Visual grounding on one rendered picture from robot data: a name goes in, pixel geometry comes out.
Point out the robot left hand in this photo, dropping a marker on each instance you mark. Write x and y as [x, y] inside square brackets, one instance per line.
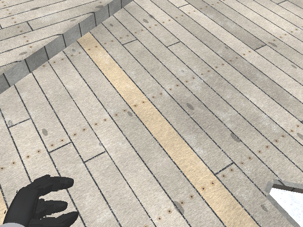
[28, 210]

